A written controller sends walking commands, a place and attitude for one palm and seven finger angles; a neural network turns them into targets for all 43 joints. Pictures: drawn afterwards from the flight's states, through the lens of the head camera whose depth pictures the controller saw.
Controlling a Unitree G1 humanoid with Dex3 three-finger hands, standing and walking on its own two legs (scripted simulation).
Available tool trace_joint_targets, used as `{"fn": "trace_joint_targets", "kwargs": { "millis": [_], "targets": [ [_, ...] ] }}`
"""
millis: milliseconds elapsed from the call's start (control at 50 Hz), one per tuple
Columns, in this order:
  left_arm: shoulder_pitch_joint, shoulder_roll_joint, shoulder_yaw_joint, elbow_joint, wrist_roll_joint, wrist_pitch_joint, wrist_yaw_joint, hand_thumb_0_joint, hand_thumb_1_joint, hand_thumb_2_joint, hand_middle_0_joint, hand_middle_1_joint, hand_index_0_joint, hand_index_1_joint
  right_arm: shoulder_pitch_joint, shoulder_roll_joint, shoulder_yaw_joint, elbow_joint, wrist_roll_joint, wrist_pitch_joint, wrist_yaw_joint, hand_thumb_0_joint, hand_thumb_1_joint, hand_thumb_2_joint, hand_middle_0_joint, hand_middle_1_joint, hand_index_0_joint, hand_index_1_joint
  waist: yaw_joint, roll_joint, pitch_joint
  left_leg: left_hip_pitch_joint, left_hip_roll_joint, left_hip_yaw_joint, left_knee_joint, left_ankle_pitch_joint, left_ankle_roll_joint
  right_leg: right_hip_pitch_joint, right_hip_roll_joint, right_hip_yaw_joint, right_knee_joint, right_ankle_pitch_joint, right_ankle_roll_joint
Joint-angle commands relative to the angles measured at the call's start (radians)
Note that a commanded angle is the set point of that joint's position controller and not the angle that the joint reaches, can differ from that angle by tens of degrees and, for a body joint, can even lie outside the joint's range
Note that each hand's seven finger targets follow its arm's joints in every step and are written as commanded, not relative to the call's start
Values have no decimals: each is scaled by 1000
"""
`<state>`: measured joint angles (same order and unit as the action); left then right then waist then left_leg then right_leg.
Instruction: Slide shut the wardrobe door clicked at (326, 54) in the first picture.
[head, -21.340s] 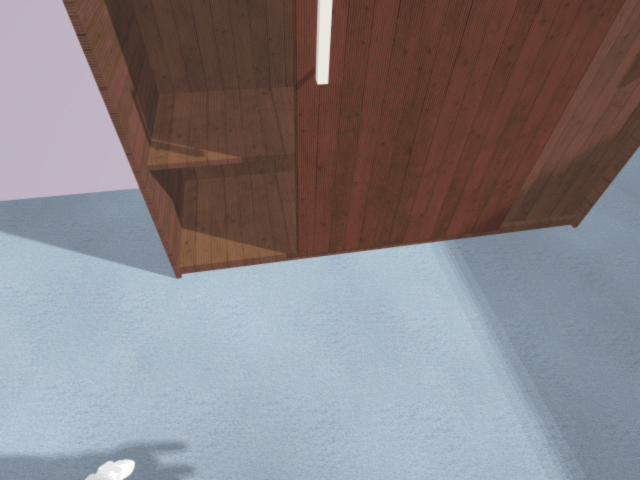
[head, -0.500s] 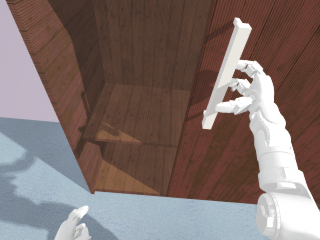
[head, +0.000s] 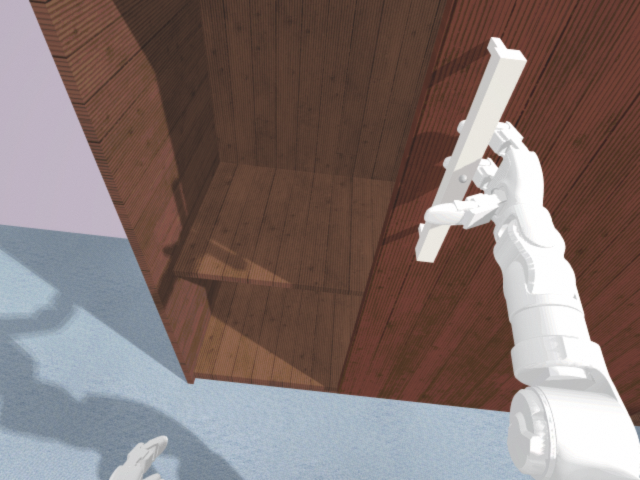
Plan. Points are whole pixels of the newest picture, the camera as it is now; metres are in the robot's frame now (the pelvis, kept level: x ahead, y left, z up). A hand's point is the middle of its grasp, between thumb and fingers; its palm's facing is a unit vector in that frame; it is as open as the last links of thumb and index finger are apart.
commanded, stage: slide the fingers in behind the handle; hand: right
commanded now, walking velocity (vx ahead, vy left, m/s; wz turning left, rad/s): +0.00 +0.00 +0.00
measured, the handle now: (454, 166) +0.49 -0.12 +0.17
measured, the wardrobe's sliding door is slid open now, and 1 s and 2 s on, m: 0.45 0.45 0.45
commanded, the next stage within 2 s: grip the handle and tug to test in 0.72 s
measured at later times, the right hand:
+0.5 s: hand (451, 175) +0.44 -0.10 +0.20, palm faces +0.01 +1.00 +0.00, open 14.0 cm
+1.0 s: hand (454, 178) +0.43 -0.10 +0.20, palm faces +0.01 +1.00 +0.00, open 13.4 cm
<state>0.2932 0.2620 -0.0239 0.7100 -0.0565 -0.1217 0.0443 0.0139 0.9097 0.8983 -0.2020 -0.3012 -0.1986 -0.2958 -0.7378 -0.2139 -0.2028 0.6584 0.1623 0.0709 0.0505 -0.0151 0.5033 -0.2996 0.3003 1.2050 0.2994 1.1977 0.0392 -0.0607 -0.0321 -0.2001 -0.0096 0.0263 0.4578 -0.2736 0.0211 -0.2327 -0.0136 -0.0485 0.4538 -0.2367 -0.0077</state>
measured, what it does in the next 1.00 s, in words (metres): stands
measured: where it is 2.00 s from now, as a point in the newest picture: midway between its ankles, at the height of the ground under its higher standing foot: outside the picture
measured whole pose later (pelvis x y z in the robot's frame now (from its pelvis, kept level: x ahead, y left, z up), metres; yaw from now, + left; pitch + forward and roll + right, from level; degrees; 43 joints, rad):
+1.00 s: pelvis +0.00 +0.00 +0.00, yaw +0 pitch +0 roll +0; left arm 0.25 0.25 -0.03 0.70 -0.05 -0.09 0.05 0.01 0.91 0.90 -0.20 -0.30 -0.20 -0.30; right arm -0.73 -0.18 -0.16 0.62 0.16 0.11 0.00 -0.01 0.39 -0.35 0.31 1.22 0.30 1.21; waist 0.03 -0.06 -0.04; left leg -0.18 -0.01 0.03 0.45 -0.27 0.02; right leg -0.21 -0.01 -0.05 0.44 -0.23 -0.01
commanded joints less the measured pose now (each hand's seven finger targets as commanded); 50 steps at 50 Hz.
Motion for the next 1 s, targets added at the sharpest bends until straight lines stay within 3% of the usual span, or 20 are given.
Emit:
{"fn": "trace_joint_targets", "kwargs": {
  "millis": [0, 20, 40, 100, 120, 220, 240, 320, 340, 440, 480, 520, 560, 620, 660, 720, 740, 800, 900, 980],
  "targets": [
    [-84, 110, 33, -146, -7, -48, 8, 0, 900, 900, -200, -300, -200, -300, -498, -183, -25, -253, 8, -57, -8, 0, 500, -300, 300, 1200, 300, 1200, -7, 96, -295, 31, -4, -4, -55, 364, -3, 173, 15, 33, -12, 252, -41],
    [-89, 107, 32, -148, -7, -50, 7, 0, 900, 900, -200, -300, -200, -300, -506, -173, -19, -268, 9, -56, -11, 0, 500, -300, 300, 1200, 300, 1200, -7, 71, -298, 26, -3, -8, -57, 365, -3, 183, 17, 31, -9, 253, -41],
    [-87, 109, 33, -141, -5, -46, 7, 0, 900, 900, -200, -300, -200, -300, -487, -176, -22, -250, 6, -53, -17, 0, 500, -300, 300, 1200, 300, 1200, -7, 101, -288, 34, -3, -6, -60, 364, -3, 168, 15, 31, -8, 252, -43],
    [-89, 106, 32, -141, -6, -45, 7, 0, 900, 900, -200, -300, -200, -300, -509, -165, -12, -258, 5, -53, -23, 0, 500, -300, 300, 1200, 300, 1200, -3, 93, -294, 26, -3, -5, -54, 364, -3, 180, 14, 33, -10, 252, -40],
    [-93, 103, 31, -145, -6, -46, 6, 0, 900, 900, -200, -300, -200, -300, -512, -135, 10, -266, 6, -53, -23, 0, 500, -300, 300, 1200, 300, 1200, -2, 87, -296, 22, -3, -3, -52, 367, -2, 185, 15, 34, -10, 257, -40],
    [-93, 103, 29, -137, -4, -40, 8, 0, 900, 900, -200, -300, -200, -300, -527, -135, 4, -230, 5, -44, -41, 0, 500, -300, 300, 1200, 300, 1200, 4, 121, -283, 16, -2, -5, -53, 360, -6, 172, 16, 33, -9, 243, -42],
    [-93, 107, 31, -133, -1, -35, 9, 0, 900, 900, -200, -300, -200, -300, -496, -166, -28, -215, 5, -45, -46, 0, 500, -300, 300, 1200, 300, 1200, -9, 132, -283, 33, 1, -9, -56, 364, -6, 157, 15, 29, -7, 243, -43],
    [-99, 99, 29, -144, -3, -35, 7, 0, 900, 900, -200, -300, -200, -300, -535, -140, 2, -248, -5, -57, -49, 0, 500, -300, 300, 1200, 300, 1200, -4, 87, -313, 31, 1, -9, -45, 378, -3, 184, 17, 31, -6, 261, -40],
    [-97, 102, 29, -141, 0, -31, 8, 0, 900, 900, -200, -300, -200, -300, -510, -157, -17, -231, -5, -58, -51, 0, 500, -300, 300, 1200, 300, 1200, -9, 122, -307, 46, 2, -8, -48, 387, -3, 171, 16, 31, -4, 267, -42],
    [-97, 104, 29, -144, -2, -22, 7, 0, 900, 900, -200, -300, -200, -300, -499, -161, -18, -216, -6, -50, -46, 0, 500, -300, 300, 1200, 300, 1200, -10, 119, -287, 47, 3, -7, -50, 394, -3, 161, 16, 28, -7, 267, -41],
    [-101, 99, 29, -149, -4, -23, 7, 0, 900, 900, -200, -300, -200, -300, -510, -142, 1, -238, -6, -52, -43, 0, 500, -300, 300, 1200, 300, 1200, -5, 88, -296, 39, 2, -9, -50, 391, -3, 176, 16, 26, -7, 265, -41],
    [-102, 98, 30, -150, -6, -27, 7, 0, 900, 900, -200, -300, -200, -300, -524, -108, 28, -240, 1, -50, -40, 0, 500, -300, 300, 1200, 300, 1200, 2, 101, -283, 20, -1, -5, -53, 371, -3, 179, 15, 31, -8, 253, -41],
    [-99, 101, 32, -145, -5, -26, 9, 0, 900, 900, -200, -300, -200, -300, -522, -123, 15, -248, 4, -53, -43, 0, 500, -300, 300, 1200, 300, 1200, 2, 111, -293, 26, -1, -7, -55, 373, -3, 184, 15, 32, -7, 256, -42],
    [-102, 95, 31, -149, -3, -30, 4, 0, 900, 900, -200, -300, -200, -300, -516, -95, 34, -283, 0, -54, -47, 0, 500, -300, 300, 1200, 300, 1200, -4, 69, -323, 26, -1, -2, -44, 390, 1, 217, 14, 37, -5, 295, -37],
    [-100, 101, 32, -147, 0, -26, 3, 0, 900, 900, -200, -300, -200, -300, -484, -144, -11, -281, 0, -50, -57, 0, 500, -300, 300, 1200, 300, 1200, -16, 104, -318, 53, 0, -3, -46, 408, 0, 194, 13, 35, -9, 299, -39],
    [-105, 100, 31, -150, -2, -24, 5, 0, 900, 900, -200, -300, -200, -300, -499, -125, 13, -292, -2, -47, -53, 0, 500, -300, 300, 1200, 300, 1200, -7, 117, -299, 45, 0, -2, -50, 387, -3, 185, 13, 32, -16, 272, -39],
    [-105, 104, 33, -147, 0, -20, 7, 0, 900, 900, -200, -300, -200, -300, -461, -151, -16, -263, -2, -41, -56, 0, 500, -300, 300, 1200, 300, 1200, -16, 138, -287, 53, 0, -3, -57, 378, -3, 172, 11, 30, -17, 267, -41],
    [-109, 98, 30, -151, -3, -19, 8, 0, 900, 900, -200, -300, -200, -300, -500, -128, 14, -292, -5, -39, -53, 0, 500, -300, 300, 1200, 300, 1200, -7, 75, -287, 31, 0, -5, -57, 369, 0, 193, 12, 32, -16, 265, -39],
    [-114, 100, 29, -151, -4, -19, 11, 0, 900, 900, -200, -300, -200, -300, -470, -131, 6, -278, 6, -34, -47, 0, 267, -400, 325, 1233, 325, 1233, -7, 127, -280, 43, -1, -4, -61, 365, -4, 179, 12, 31, -20, 252, -41],
    [-109, 103, 27, -145, -4, -15, 15, 0, 900, 900, -200, -300, -200, -300, -493, -148, -4, -244, 7, -30, -46, 0, 80, -480, 345, 1260, 345, 1260, -1, 109, -256, 22, 2, -9, -70, 330, -5, 167, 13, 31, -20, 217, -41]
  ]
}}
